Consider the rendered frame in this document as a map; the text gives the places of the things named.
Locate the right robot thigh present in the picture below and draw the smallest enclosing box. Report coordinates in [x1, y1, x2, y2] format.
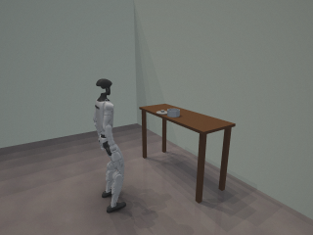
[106, 143, 125, 181]

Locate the pot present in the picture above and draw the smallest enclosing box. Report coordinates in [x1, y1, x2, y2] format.
[167, 108, 180, 118]

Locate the left robot upper arm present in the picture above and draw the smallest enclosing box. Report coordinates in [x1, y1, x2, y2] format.
[93, 98, 98, 122]

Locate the left robot thigh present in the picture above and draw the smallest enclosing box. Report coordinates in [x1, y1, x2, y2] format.
[99, 140, 114, 171]

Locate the left robot forearm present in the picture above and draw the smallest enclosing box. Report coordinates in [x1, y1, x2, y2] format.
[94, 121, 102, 137]

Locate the right robot forearm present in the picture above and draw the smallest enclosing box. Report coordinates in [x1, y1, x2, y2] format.
[105, 125, 117, 153]

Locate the right robot upper arm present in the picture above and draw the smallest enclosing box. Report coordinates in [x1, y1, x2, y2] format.
[103, 102, 114, 131]

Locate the robot right hand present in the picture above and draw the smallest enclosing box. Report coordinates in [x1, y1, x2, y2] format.
[112, 151, 123, 169]

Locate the robot thigh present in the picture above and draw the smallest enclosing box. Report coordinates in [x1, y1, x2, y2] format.
[99, 140, 114, 171]
[106, 143, 125, 181]

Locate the lid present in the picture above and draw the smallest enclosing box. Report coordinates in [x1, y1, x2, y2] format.
[156, 111, 167, 115]

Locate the table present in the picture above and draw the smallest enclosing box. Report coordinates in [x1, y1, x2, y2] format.
[139, 104, 236, 203]

